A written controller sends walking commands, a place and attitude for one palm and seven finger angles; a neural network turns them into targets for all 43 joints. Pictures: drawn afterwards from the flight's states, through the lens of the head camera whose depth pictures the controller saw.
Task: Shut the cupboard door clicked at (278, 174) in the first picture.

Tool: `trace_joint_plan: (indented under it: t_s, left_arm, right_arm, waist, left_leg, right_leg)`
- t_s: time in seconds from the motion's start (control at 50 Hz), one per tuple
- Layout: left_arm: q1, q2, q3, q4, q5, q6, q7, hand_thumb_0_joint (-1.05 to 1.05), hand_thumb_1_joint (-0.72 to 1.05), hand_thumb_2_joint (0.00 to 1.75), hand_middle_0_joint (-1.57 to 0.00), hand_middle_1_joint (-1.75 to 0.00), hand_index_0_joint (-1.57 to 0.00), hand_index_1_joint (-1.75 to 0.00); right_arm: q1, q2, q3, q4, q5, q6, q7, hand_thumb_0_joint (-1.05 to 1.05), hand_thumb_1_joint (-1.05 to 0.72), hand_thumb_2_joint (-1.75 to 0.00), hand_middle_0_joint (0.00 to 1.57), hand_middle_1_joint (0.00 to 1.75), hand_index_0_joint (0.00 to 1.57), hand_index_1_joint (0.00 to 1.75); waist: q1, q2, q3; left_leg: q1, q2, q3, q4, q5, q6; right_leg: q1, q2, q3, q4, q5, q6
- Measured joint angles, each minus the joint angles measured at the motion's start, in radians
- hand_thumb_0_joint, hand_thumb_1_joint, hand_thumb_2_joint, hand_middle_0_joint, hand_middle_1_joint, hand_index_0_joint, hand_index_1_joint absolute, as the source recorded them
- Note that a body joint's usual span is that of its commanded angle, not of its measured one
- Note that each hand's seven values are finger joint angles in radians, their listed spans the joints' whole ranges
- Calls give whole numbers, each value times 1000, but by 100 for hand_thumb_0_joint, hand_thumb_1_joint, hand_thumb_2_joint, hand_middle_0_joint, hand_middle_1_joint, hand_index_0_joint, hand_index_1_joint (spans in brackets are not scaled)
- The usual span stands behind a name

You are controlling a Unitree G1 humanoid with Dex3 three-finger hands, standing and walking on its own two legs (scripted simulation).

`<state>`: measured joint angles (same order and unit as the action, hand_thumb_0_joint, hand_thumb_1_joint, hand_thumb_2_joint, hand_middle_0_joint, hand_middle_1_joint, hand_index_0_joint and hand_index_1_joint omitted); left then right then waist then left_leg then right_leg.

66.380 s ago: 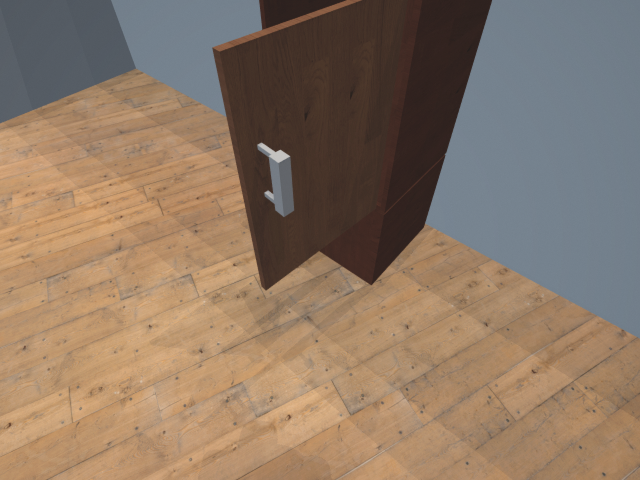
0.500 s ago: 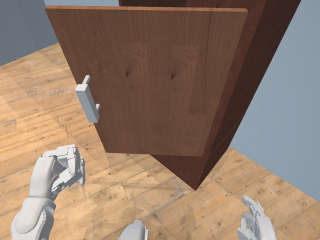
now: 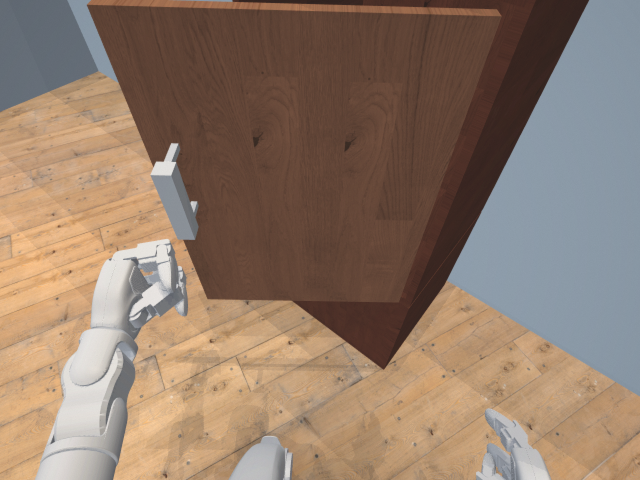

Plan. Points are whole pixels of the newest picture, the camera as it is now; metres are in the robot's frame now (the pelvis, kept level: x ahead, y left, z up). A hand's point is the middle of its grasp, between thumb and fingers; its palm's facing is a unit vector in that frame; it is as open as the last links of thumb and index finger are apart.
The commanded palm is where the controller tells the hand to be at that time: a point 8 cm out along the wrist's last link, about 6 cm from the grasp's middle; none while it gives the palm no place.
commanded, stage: bring the fist close to the handle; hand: left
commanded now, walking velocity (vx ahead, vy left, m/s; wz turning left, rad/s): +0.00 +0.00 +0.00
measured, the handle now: (180, 192) +0.48 +0.23 +0.08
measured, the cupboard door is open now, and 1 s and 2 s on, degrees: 39 39 25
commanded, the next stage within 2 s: push the door shut along its arc in 0.68 s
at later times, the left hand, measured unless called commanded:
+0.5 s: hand (191, 251) +0.37 +0.19 +0.08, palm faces +0.04 -1.00 -0.03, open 3.1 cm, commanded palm +0.34 +0.23 +0.08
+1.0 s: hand (197, 240) +0.39 +0.19 +0.07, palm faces +0.00 -1.00 -0.02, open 3.1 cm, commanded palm +0.38 +0.24 +0.08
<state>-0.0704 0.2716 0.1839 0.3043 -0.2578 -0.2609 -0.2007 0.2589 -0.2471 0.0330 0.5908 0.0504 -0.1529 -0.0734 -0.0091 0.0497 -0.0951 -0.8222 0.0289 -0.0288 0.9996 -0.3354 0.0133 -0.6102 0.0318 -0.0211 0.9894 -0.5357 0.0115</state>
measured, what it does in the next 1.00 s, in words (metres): stands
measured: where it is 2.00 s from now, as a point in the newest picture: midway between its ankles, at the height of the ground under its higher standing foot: outside the picture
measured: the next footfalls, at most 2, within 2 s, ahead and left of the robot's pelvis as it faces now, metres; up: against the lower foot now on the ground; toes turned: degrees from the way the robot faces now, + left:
none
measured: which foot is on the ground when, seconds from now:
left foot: down 0.00-1.00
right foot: down 0.00-1.00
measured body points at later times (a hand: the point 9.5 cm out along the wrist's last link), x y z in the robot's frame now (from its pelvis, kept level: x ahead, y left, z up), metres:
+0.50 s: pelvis +0.01 +0.00 +0.00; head +0.05 +0.00 +0.45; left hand +0.36 +0.24 +0.08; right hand +0.12 -0.26 -0.10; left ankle +0.09 +0.11 -0.67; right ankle -0.02 -0.13 -0.67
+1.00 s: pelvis +0.01 -0.02 +0.00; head +0.06 -0.01 +0.44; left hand +0.39 +0.24 +0.08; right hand +0.13 -0.27 -0.10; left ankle +0.09 +0.11 -0.67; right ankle -0.02 -0.13 -0.67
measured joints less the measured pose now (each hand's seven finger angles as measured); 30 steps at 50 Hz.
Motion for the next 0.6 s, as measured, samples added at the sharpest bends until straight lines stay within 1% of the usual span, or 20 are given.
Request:
trace_joint_plan:
  t_s: [0.16, 0.24, 0.34, 0.4, 0.48, 0.6]
  left_arm:
    - [-141, 11, 7, 115, 29, 0, 27, 2, 90, 90, -130, -150, -130, -150]
    - [-172, 5, 5, 155, 34, 7, 34, 2, 90, 90, -130, -150, -130, -150]
    - [-211, 10, 27, 227, 45, -4, 41, 2, 90, 90, -130, -150, -130, -150]
    - [-216, 20, 45, 240, 47, -19, 41, 2, 90, 90, -130, -150, -130, -150]
    - [-197, 21, 43, 223, 40, -41, 29, 2, 90, 90, -130, -150, -130, -150]
    - [-188, 10, 32, 239, 30, -42, 10, 2, 90, 90, -130, -150, -130, -150]
  right_arm:
    - [7, 3, 4, 15, -5, 10, 9, 2, -90, -90, 20, 30, 20, 30]
    - [24, 0, 0, 15, -6, 21, 17, 2, -90, -90, 20, 30, 20, 30]
    - [39, -3, -1, 19, -9, 40, 22, 1, -90, -90, 20, 30, 20, 30]
    - [44, -6, -6, 18, -10, 50, 26, 1, -90, -90, 20, 30, 20, 30]
    - [55, -12, -18, 22, -8, 54, 30, 1, -90, -90, 20, 30, 20, 30]
    - [48, -16, -20, 28, -2, 64, 27, 2, -90, -90, 20, 30, 20, 30]
  waist:
    - [-15, -2, -2]
    - [-21, 1, -6]
    - [-28, -5, -9]
    - [-31, -7, -4]
    - [-25, -1, -6]
    - [-20, 2, -11]
  left_leg:
    - [-13, 1, 5, -6, 7, 3]
    - [-5, 2, 10, -18, 9, 5]
    - [-5, 5, 14, -23, 9, 2]
    - [-8, 8, 14, -20, 6, -1]
    - [-7, 10, 12, -19, 1, -4]
    - [3, 9, 11, -23, -2, -8]
  right_leg:
    - [-15, 0, 5, -6, 9, 4]
    - [-9, 0, 10, -18, 14, 5]
    - [-14, 2, 14, -19, 13, 3]
    - [-18, 5, 15, -15, 11, -1]
    - [-16, 7, 14, -16, 7, -4]
    - [-8, 6, 13, -14, 1, -8]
